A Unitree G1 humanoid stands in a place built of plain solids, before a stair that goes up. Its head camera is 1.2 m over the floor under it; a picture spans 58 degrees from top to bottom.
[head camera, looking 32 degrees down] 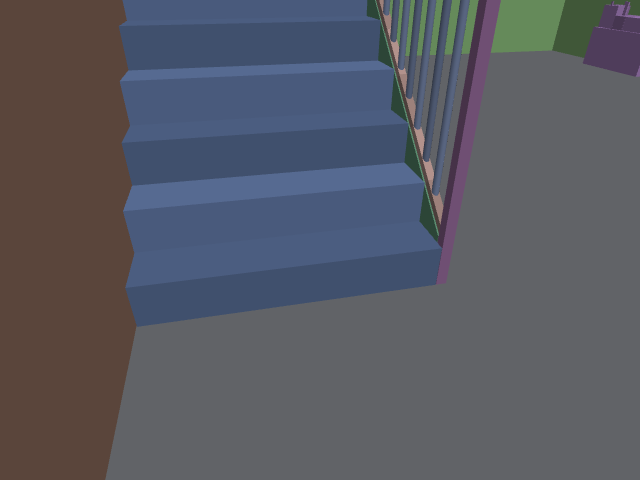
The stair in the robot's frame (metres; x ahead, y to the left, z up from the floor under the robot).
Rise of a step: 0.20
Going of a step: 0.24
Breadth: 1.28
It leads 12 degrees to the left of straight ahead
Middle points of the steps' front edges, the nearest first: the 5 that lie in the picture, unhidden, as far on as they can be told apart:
1.41 0.10 0.20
1.64 0.15 0.39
1.88 0.21 0.59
2.12 0.26 0.78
2.35 0.31 0.98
